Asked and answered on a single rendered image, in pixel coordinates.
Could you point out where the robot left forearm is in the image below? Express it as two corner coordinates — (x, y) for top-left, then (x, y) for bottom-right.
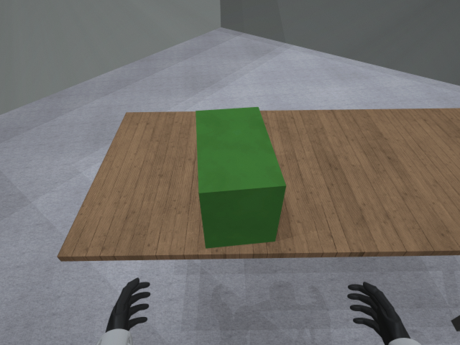
(96, 328), (133, 345)

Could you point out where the carton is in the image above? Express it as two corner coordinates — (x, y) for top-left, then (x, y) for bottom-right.
(195, 107), (286, 249)

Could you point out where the robot right hand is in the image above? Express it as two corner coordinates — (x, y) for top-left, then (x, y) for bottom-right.
(347, 282), (410, 345)

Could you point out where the table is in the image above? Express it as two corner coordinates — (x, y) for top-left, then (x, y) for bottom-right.
(57, 108), (460, 331)

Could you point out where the robot left hand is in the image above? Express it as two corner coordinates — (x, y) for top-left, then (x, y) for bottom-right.
(106, 278), (150, 332)

